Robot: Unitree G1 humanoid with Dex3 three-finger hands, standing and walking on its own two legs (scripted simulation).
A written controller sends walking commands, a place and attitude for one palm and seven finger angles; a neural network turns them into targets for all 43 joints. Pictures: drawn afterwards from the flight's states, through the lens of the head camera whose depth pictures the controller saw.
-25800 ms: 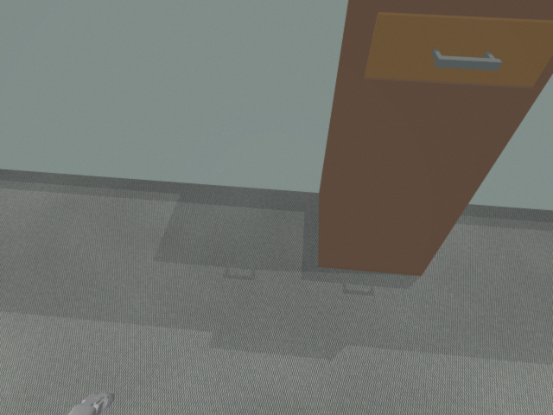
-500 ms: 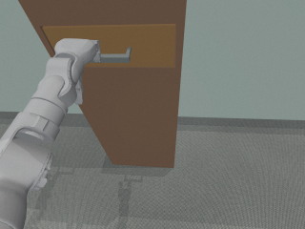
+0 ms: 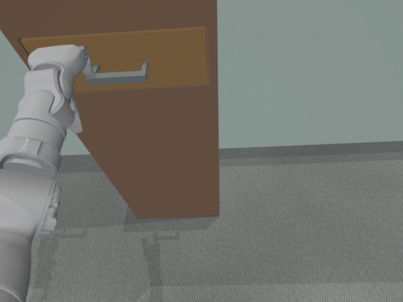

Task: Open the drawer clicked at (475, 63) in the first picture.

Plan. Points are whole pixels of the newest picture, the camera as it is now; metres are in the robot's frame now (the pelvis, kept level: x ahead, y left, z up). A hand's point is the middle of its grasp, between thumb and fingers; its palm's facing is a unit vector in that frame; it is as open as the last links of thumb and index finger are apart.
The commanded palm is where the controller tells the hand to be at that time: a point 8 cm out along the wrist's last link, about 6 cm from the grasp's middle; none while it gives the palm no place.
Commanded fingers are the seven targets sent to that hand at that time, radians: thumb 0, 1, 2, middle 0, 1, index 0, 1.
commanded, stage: lower the fingers behind the handle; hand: left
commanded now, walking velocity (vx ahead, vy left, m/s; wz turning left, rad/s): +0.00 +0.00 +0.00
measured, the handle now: (119, 72) +0.56 +0.18 +0.16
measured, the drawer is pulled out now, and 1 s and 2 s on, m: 0.00 0.01 0.01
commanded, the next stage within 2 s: close the thumb around the handle in 1.36 s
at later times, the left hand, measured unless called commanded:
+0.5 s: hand (86, 92) +0.49 +0.23 +0.16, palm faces +0.01 +0.02 -1.00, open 13.8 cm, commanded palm +0.47 +0.22 +0.22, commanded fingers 0.00 -0.50 0.30 -0.30 -1.20 -0.30 -1.20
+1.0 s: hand (96, 104) +0.49 +0.22 +0.13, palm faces +0.00 -0.01 -1.00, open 14.3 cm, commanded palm +0.47 +0.21 +0.19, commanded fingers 0.00 -0.50 0.30 -0.30 -1.20 -0.30 -1.20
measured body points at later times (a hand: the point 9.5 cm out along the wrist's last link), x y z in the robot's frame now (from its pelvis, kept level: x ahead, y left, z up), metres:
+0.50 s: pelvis +0.01 +0.01 -0.01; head +0.06 -0.02 +0.44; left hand +0.49 +0.23 +0.21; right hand +0.09 -0.23 -0.15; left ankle -0.02 +0.10 -0.74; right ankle -0.02 -0.11 -0.74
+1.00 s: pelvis +0.00 +0.01 -0.01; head +0.07 +0.01 +0.43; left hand +0.48 +0.22 +0.18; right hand +0.08 -0.26 -0.14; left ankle -0.02 +0.10 -0.74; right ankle -0.02 -0.11 -0.74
